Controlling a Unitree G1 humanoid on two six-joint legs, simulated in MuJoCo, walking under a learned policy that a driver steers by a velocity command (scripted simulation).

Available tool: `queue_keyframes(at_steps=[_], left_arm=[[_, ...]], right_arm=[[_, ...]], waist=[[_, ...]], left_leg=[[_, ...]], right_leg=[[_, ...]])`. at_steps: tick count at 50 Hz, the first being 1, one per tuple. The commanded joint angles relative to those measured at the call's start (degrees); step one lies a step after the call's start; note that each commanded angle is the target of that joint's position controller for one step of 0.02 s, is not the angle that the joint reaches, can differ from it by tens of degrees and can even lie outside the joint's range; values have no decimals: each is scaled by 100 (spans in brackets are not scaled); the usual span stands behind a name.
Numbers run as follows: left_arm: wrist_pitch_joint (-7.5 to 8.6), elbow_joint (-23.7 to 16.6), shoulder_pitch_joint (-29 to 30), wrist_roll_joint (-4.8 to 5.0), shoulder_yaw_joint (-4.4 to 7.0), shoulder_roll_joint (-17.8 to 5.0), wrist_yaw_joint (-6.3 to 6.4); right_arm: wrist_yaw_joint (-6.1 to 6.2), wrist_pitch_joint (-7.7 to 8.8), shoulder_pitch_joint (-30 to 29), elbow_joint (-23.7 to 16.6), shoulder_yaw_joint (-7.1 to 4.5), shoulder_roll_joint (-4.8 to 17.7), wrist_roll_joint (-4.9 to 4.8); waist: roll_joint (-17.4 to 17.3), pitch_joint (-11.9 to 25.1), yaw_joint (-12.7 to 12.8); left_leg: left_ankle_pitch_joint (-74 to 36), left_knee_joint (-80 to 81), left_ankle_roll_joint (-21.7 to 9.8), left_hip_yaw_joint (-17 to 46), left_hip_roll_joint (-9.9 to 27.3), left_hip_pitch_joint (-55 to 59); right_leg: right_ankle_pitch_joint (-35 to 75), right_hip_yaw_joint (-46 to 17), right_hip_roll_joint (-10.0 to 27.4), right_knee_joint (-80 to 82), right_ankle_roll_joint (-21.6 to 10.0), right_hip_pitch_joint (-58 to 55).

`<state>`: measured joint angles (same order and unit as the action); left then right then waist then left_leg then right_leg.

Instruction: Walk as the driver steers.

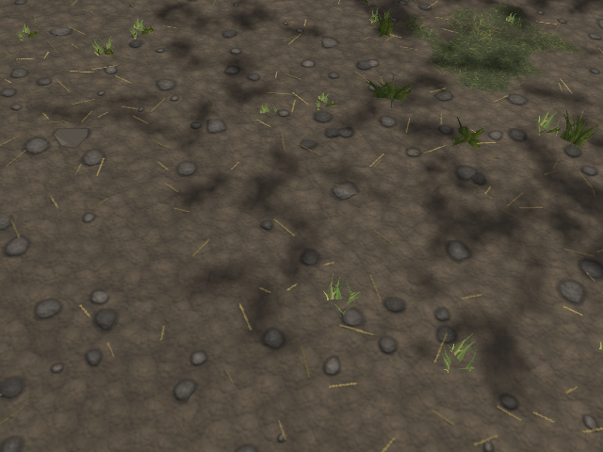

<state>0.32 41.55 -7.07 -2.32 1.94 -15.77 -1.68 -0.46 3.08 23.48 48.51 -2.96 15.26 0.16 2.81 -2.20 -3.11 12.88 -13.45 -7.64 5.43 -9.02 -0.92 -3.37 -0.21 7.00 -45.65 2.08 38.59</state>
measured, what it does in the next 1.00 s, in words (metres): walks ahead, turning left: right foot, then left foot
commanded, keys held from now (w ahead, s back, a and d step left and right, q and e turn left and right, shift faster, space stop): w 0.32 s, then w+q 0.46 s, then no key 0.22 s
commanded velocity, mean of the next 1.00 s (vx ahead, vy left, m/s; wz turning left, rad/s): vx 0.46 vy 0.00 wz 0.29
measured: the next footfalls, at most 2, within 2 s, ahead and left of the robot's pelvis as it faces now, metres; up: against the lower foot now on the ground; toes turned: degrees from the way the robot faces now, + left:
right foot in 0.18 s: +0.29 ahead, -0.12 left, +0.00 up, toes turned +0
left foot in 0.72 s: +0.56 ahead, +0.10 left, +0.00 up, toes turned +15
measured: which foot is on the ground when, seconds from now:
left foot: down 0.00-0.20, up 0.22-0.70, down 0.72-1.00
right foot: up 0.00-0.16, down 0.18-0.74, up 0.76-1.00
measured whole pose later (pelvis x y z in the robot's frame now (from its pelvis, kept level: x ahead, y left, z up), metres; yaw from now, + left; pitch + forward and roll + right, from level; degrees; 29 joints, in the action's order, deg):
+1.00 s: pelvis +0.54 +0.05 +0.00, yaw +18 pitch +0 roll +0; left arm 0.9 46.0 -10.0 -1.7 2.0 -15.5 -0.3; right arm -0.3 2.5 16.7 51.4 -2.5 14.5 0.5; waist 2.4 -4.8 -0.4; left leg 9.5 -17.8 -7.1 0.9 -7.5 -7.9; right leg -13.3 -0.5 6.1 -55.1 1.5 35.3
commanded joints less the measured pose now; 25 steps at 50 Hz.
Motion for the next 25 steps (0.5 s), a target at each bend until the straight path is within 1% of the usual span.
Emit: queue_keyframes(at_steps=[1, 3, 4, 5, 6, 7, 8, 9, 10, 11, 12, 13, 14, 15, 16, 18, 20, 22, 25], left_arm=[[119, -557, 782, 33, 50, -359, -27], [160, -667, 1054, 53, 31, -360, -45], [180, -699, 1083, 60, 33, -380, -49], [199, -690, 986, 63, 42, -411, -44], [219, -602, 684, 65, 65, -457, -21], [238, -447, 227, 74, 113, -550, 29], [275, -195, -540, 85, 178, -666, 101], [333, 38, -1460, 28, 247, -837, 185], [353, 87, -2181, -105, 379, -1413, 263], [282, 222, -2067, 17, 420, -1450, 184], [247, 119, -1445, 157, 340, -1040, 129], [264, 71, -1033, 181, 254, -667, 100], [290, 109, -853, 135, 193, -462, 96], [333, 212, -867, 133, 157, -396, 109], [376, 295, -900, 131, 145, -385, 107], [487, 437, -1111, 148, 168, -460, 90], [543, 555, -1242, 150, 192, -532, 86], [549, 646, -1344, 144, 175, -482, 85], [562, 743, -1423, 168, 152, -452, 88]], right_arm=[[58, 95, 455, -89, -158, 801, 26], [97, 90, 579, 3, -143, 823, 65], [119, 90, 583, 43, -142, 852, 86], [140, 92, 518, 71, -144, 894, 101], [157, 102, 370, 75, -142, 935, 105], [165, 116, 283, 92, -149, 999, 112], [147, 116, 210, 123, -153, 1044, 129], [127, 140, 129, 96, -126, 986, 105], [92, 176, 409, -113, -16, 532, -42], [92, 172, 795, -35, -48, 572, -48], [108, 133, 472, -1, -74, 764, 129], [62, 131, 41, -56, -45, 707, 158], [23, 112, -168, -106, -19, 586, 150], [-14, 58, -243, -154, -9, 546, 198], [-51, -6, -141, -88, 21, 466, 223], [-98, -76, -122, -39, 47, 372, 197], [-128, -106, -556, -159, 64, 338, 175], [-153, -104, -1063, -314, 81, 318, 166], [-216, -76, -1668, -489, 157, 166, 147]], waist=[[-549, -118, -178], [-575, -213, -248], [-608, -250, -216], [-645, -264, -120], [-680, -195, 64], [-734, 22, 262], [-636, 422, 612], [-466, 941, 1053], [444, 1775, 1108], [1295, 2020, 776], [374, 1080, 553], [-135, 485, 494], [-242, 144, 377], [-62, 24, 275], [48, 44, 199], [97, 96, 177], [95, -75, 234], [88, -197, 328], [125, -209, 451]], left_leg=[[-2789, 167, -432, 842, 1614, 302], [-2995, 94, -427, 873, 1714, 530], [-3160, 49, -402, 893, 1786, 610], [-3451, -37, -347, 869, 1839, 634], [-4075, -253, -242, 771, 1824, 570], [-4949, -691, -154, 704, 1785, 541], [-5448, -1582, -72, 553, 1628, 487], [-4635, -2813, 13, 380, 1411, -225], [-2276, -4788, 226, 11, 747, -1651], [1560, -6064, 304, 4, -44, -2784], [1220, -6357, 259, 286, 406, -3218], [841, -6131, 268, 208, 656, -3244], [662, -5767, 266, 85, 869, -3165], [589, -5455, 311, 36, 1010, -3022], [530, -5323, 364, -51, 1054, -2819], [373, -5157, 421, -85, 1044, -2858], [-25, -4815, 484, -76, 1134, -3288], [-483, -4264, 541, -133, 1175, -3598], [-1206, -3218, 572, -450, 1182, -3438]], right_leg=[[365, 203, -212, 504, -123, 196], [281, 271, -341, 847, -246, 118], [174, 270, -402, 1010, -330, -13], [2, 281, -479, 1173, -429, -265], [-215, 316, -613, 1353, -539, -778], [-480, 385, -821, 1415, -642, -1434], [-548, 455, -993, 1644, -768, -2313], [-429, 62, -565, 1822, -966, -3679], [-1152, -2040, 947, 1958, -1442, -5209], [-725, -4244, 1740, 2756, -1989, -5490], [-1180, -3739, 1538, 2879, -1941, -4669], [-1159, -2883, 1308, 3005, -1844, -3933], [-891, -2276, 1003, 3210, -1660, -3409], [-482, -1856, 784, 3329, -1531, -3099], [-167, -1549, 637, 3432, -1464, -2911], [320, -1125, 603, 3592, -1459, -2890], [356, -730, 583, 3840, -1411, -2962], [586, -311, 467, 3945, -1292, -3094], [1030, 266, 313, 3936, -1118, -3199]])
